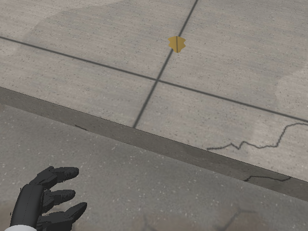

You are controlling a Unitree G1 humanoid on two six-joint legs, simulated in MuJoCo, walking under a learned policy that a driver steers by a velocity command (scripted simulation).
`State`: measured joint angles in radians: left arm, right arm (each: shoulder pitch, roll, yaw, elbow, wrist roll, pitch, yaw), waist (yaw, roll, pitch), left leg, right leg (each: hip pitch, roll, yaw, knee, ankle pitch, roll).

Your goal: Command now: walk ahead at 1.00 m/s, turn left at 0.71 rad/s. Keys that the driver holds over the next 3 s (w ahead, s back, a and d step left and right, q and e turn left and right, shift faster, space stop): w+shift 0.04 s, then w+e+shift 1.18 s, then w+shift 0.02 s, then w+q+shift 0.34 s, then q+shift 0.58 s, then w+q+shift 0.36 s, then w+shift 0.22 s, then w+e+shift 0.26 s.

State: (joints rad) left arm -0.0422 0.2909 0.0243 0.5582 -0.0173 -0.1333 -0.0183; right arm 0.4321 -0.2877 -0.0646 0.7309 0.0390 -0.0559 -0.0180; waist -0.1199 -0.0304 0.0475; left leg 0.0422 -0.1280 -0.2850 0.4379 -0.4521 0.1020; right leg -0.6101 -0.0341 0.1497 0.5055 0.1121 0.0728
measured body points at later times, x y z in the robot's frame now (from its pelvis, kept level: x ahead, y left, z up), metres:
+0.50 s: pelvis +0.42 -0.03 -0.01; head +0.44 -0.02 +0.44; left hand +0.40 +0.24 -0.14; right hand +0.70 -0.26 -0.01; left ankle +0.54 +0.10 -0.73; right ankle +0.23 -0.16 -0.70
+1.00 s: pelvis +0.80 -0.21 +0.02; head +0.82 -0.23 +0.47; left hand +1.10 -0.16 -0.04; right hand +0.70 -0.44 -0.12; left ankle +0.69 +0.09 -0.55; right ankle +0.83 -0.28 -0.58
